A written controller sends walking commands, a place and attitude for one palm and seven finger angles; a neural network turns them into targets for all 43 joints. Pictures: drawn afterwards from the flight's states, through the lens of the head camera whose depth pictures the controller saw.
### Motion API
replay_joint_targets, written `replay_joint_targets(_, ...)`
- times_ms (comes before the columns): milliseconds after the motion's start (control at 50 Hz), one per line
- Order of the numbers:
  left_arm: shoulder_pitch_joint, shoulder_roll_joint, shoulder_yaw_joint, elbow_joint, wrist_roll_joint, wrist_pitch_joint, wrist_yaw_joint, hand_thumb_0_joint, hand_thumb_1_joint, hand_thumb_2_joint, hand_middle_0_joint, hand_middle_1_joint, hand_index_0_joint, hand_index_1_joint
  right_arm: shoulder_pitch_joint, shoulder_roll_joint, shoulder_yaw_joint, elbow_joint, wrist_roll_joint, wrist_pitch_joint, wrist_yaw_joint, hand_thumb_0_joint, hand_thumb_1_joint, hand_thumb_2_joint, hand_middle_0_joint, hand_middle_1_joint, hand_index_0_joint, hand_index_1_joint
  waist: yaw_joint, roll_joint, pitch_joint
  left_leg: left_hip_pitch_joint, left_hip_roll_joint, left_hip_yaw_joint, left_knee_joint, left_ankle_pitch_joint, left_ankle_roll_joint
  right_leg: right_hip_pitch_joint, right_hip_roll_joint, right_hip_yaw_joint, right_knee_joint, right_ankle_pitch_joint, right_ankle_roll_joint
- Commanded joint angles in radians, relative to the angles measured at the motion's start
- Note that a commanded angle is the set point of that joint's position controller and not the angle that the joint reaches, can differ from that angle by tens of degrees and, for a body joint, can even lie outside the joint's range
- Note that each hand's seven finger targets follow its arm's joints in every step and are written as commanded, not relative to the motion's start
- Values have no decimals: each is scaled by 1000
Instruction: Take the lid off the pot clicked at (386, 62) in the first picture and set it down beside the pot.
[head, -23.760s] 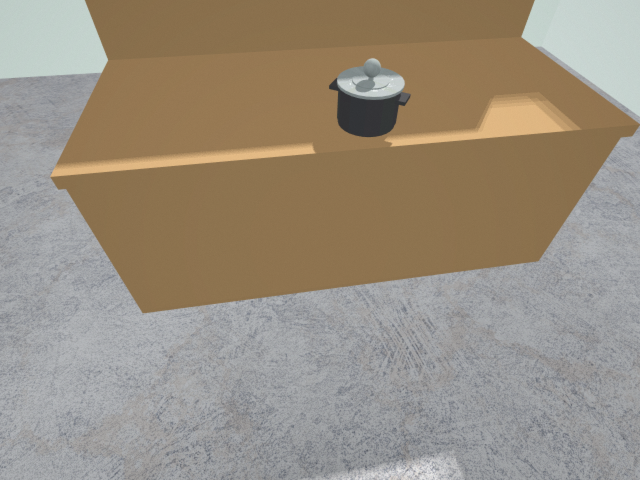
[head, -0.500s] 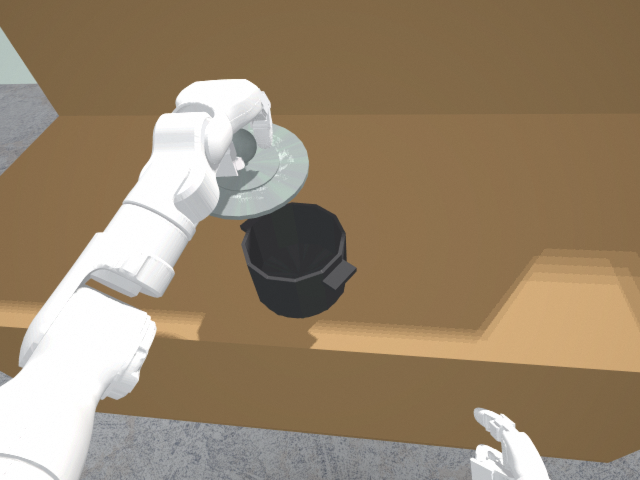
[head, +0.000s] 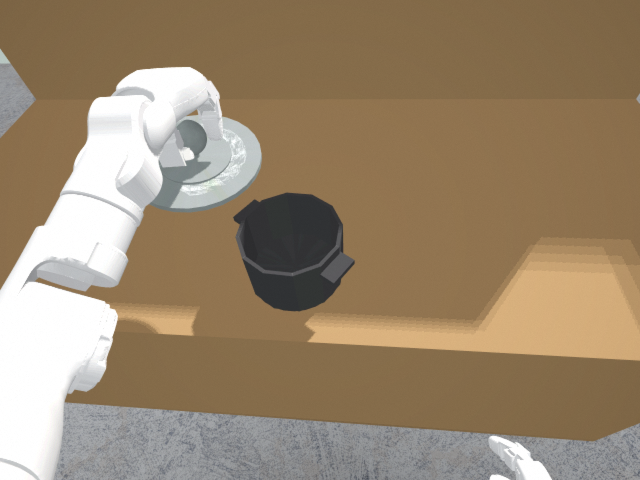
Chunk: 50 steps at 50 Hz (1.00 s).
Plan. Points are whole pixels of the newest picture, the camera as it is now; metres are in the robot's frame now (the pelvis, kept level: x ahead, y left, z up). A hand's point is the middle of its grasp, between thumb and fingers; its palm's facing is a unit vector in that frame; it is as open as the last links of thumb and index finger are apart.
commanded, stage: move the lid sideways beside the pot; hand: left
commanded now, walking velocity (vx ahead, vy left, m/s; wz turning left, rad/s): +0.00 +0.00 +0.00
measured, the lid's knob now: (188, 138) +0.50 +0.17 +0.17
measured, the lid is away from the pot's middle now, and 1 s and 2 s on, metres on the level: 0.12 0.24 0.25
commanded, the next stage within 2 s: lower the lid onto the table in 1.16 s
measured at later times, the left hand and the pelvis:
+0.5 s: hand (132, 143) +0.46 +0.23 +0.19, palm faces -0.26 -0.02 -0.96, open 7.0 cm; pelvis +0.00 +0.01 +0.00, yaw +1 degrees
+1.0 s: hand (81, 144) +0.46 +0.29 +0.19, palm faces -0.27 -0.01 -0.96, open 7.0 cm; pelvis +0.00 +0.02 +0.00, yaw +1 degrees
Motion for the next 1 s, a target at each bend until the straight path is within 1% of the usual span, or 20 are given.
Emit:
replay_joint_targets(0, -643, 279, 161, -260, 31, -27, 61, 0, 644, 1059, -798, -937, -875, -990, -75, -117, -47, -139, -6, -45, -11, 0, -900, -900, 200, 300, 200, 300, -5, -26, -516, 305, 41, -103, 9, 412, -4, 82, 19, 19, -12, 342, -56)
replay_joint_targets(40, -615, 345, 215, -248, 29, -39, 67, 0, 644, 1059, -798, -937, -875, -990, -59, -126, -48, -135, -9, -45, -9, 0, -900, -900, 200, 300, 200, 300, 3, -47, -522, 289, 43, -103, 6, 433, -3, 109, 21, 22, -10, 362, -56)
replay_joint_targets(80, -601, 330, 207, -220, 28, -36, 60, 0, 644, 1059, -798, -937, -875, -990, -62, -122, -46, -133, -4, -42, -11, 0, -900, -900, 200, 300, 200, 300, 3, -64, -483, 271, 45, -97, 2, 419, -4, 98, 18, 15, -13, 361, -55)
replay_joint_targets(100, -581, 287, 172, -180, 27, -30, 58, 0, 644, 1059, -798, -937, -875, -990, -65, -121, -44, -133, -1, -40, -10, 0, -900, -900, 200, 300, 200, 300, -1, -54, -444, 255, 44, -100, 0, 406, -7, 71, 20, 9, -15, 340, -57)
replay_joint_targets(140, -574, 262, 151, -207, 27, -33, 57, 0, 644, 1059, -798, -937, -875, -990, -59, -124, -52, -134, -2, -37, -2, 0, -900, -900, 200, 300, 200, 300, -2, -46, -460, 278, 48, -103, 6, 454, -10, 56, 23, 10, -13, 336, -56)
replay_joint_targets(160, -575, 313, 194, -230, 36, -33, 59, 0, 644, 1059, -798, -937, -875, -990, -65, -127, -52, -140, -3, -36, 0, 0, -900, -900, 200, 300, 200, 300, 8, -27, -469, 286, 51, -107, 11, 456, -13, 60, 21, 10, -12, 332, -58)
replay_joint_targets(220, -549, 304, 175, -220, 29, -42, 52, 0, 644, 1059, -798, -937, -875, -990, -57, -132, -52, -142, -5, -31, 0, 0, -900, -900, 200, 300, 200, 300, -1, -48, -468, 284, 50, -112, 21, 488, -14, 55, 17, 11, -11, 344, -60)
replay_joint_targets(260, -599, 323, 188, -268, 39, -39, 49, 0, 644, 1059, -798, -937, -875, -990, -67, -126, -52, -151, -4, -29, 3, 0, -900, -900, 200, 300, 200, 300, 2, -12, -502, 311, 51, -116, 19, 493, -16, 57, 24, 9, -12, 335, -58)
replay_joint_targets(320, -582, 415, 256, -269, 31, -57, 51, 0, 644, 1059, -798, -937, -875, -990, -54, -140, -54, -148, -9, -32, -2, 0, -900, -900, 200, 300, 200, 300, 7, -34, -521, 304, 50, -114, 27, 514, -13, 87, 17, 18, -13, 368, -60)
replay_joint_targets(400, -589, 324, 171, -157, 31, -46, 34, 0, 644, 1059, -798, -937, -875, -990, -46, -131, -49, -133, 4, -17, -10, 0, -900, -900, 200, 300, 200, 300, -15, -67, -421, 255, 48, -109, 3, 395, -13, 33, 28, -2, -27, 295, -55)
replay_joint_targets(520, -655, 412, 214, -263, 33, -101, 40, 0, 644, 1059, -798, -937, -875, -990, -39, -142, -56, -143, -10, -17, -14, 0, -900, -900, 200, 300, 200, 300, -16, 18, -538, 323, 44, -120, 31, 472, -16, 52, 20, 11, -21, 325, -63)
replay_joint_targets(600, -588, 449, 249, -95, 34, -106, 30, 0, 644, 1059, -798, -937, -875, -990, -16, -144, -49, -123, -1, -8, -22, 0, -900, -900, 200, 300, 200, 300, -14, -20, -453, 254, 41, -110, 15, 393, -9, 51, 28, 1, -35, 300, -61)
replay_joint_targets(640, -577, 479, 267, -112, 30, -125, 32, 0, 644, 1059, -798, -937, -875, -990, -12, -150, -54, -129, -3, -3, -19, 0, -900, -900, 200, 300, 200, 300, -9, -17, -478, 251, 40, -105, 16, 424, -6, 73, 28, 6, -29, 327, -59)
replay_joint_targets(720, -600, 436, 225, -240, 27, -153, 27, 0, 644, 1059, -798, -937, -875, -990, -25, -146, -65, -143, -7, -2, -11, 0, -900, -900, 200, 300, 200, 300, -16, 63, -499, 324, 51, -128, 43, 554, -18, 23, 23, 8, -32, 325, -64)
replay_joint_targets(740, -590, 461, 254, -238, 31, -154, 28, 0, 644, 1059, -798, -937, -875, -990, -16, -145, -65, -139, -7, 3, -6, 0, -900, -900, 200, 300, 200, 300, -15, 64, -512, 339, 55, -133, 38, 553, -21, 21, 36, 3, -35, 308, -60)
replay_joint_targets(780, -525, 474, 273, -161, 26, -155, 22, 0, 644, 1059, -798, -937, -875, -990, -12, -146, -59, -135, 0, 11, -10, 0, -900, -900, 200, 300, 200, 300, -13, 29, -480, 303, 52, -127, 31, 507, -16, 26, 35, -3, -39, 294, -61)
replay_joint_targets(820, -504, 525, 301, -113, 9, -164, 19, 0, 644, 1059, -798, -937, -875, -990, 0, -165, -61, -128, 0, 19, -14, 0, -900, -900, 200, 300, 200, 300, -9, -11, -450, 246, 47, -114, 22, 445, -11, 54, 24, 0, -44, 305, -63)
replay_joint_targets(880, -565, 540, 308, -162, 22, -170, 19, 0, 644, 1059, -798, -937, -875, -990, -14, -155, -61, -136, 1, 21, -16, 0, -900, -900, 200, 300, 200, 300, -6, 5, -483, 272, 48, -121, 16, 452, -9, 59, 29, -2, -43, 300, -61)
replay_joint_targets(940, -574, 574, 329, -201, 28, -191, 26, 0, 644, 1059, -798, -937, -875, -990, -2, -159, -67, -134, -3, 23, -13, 0, -900, -900, 200, 300, 200, 300, -9, 50, -519, 319, 54, -132, 27, 544, -16, 43, 36, 3, -43, 310, -60)
replay_joint_targets(980, -550, 540, 305, -137, 27, -192, 19, 0, 644, 1059, -798, -937, -875, -990, -1, -154, -62, -130, 0, 26, -16, 0, -900, -900, 200, 300, 200, 300, -14, 37, -485, 300, 53, -131, 24, 506, -17, 26, 35, -7, -48, 284, -60)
